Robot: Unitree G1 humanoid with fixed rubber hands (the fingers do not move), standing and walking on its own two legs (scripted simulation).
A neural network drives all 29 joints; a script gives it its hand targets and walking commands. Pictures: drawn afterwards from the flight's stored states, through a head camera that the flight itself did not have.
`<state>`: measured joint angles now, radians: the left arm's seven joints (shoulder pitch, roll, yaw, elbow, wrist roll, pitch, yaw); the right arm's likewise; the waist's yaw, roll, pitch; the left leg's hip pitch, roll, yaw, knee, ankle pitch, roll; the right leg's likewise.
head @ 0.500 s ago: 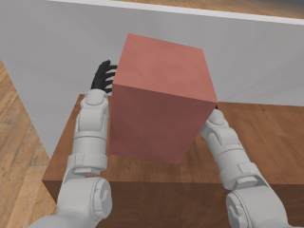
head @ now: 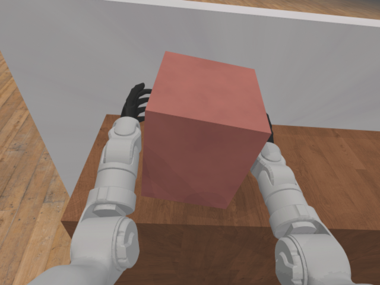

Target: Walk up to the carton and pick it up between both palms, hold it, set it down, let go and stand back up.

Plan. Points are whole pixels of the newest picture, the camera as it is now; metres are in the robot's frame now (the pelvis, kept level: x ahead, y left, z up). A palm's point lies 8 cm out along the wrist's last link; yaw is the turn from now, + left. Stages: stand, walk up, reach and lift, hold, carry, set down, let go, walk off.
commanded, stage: set down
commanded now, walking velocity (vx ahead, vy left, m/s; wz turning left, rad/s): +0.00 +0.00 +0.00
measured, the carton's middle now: (197, 133) +0.40 +0.00 +0.14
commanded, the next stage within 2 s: none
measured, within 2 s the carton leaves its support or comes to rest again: rests again in 1.84 s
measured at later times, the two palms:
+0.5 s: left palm (143, 125) +0.42 +0.12 +0.14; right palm (268, 150) +0.37 -0.17 +0.12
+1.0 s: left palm (143, 133) +0.44 +0.12 +0.11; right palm (261, 156) +0.38 -0.16 +0.09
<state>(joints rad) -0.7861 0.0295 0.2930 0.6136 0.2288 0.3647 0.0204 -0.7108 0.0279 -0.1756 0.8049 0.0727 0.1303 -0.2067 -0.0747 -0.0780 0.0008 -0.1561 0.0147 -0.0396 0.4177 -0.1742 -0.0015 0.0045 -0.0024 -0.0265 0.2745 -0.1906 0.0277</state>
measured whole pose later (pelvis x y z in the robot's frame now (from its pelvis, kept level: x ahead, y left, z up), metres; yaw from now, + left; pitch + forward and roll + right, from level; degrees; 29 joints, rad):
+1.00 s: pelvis +0.02 +0.00 +0.00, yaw -2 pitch +1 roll -2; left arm -0.79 0.05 0.33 0.90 0.21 0.12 -0.01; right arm -0.65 0.10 -0.31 0.83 -0.09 0.04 -0.20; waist -0.08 -0.06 -0.04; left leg -0.25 0.02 -0.02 0.42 -0.19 0.00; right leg -0.11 0.00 0.00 0.28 -0.20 0.03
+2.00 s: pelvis +0.01 +0.00 +0.00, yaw -3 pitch +6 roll -1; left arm -0.80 0.02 0.41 1.03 0.31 -0.11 -0.03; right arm -0.62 0.16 -0.49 0.89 -0.31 -0.18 -0.17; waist -0.04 -0.06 -0.04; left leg -0.32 0.03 0.00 0.35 -0.14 0.00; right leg -0.20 0.00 0.02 0.25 -0.16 0.03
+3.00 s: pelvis -0.02 +0.02 -0.02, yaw -3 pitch +14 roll -4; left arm -0.86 0.30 -0.01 0.84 -0.24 0.23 0.10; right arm -0.79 -0.21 -0.08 0.86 0.30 0.11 -0.17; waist -0.10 0.00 -0.16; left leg -0.67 0.05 -0.02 0.61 -0.19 0.01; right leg -0.51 0.02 -0.01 0.46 -0.19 0.04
